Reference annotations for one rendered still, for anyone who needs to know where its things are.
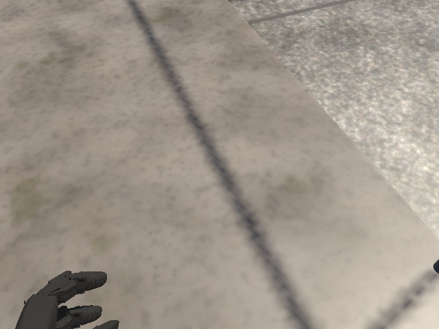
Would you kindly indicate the robot left hand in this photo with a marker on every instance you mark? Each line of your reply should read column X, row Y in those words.
column 41, row 310

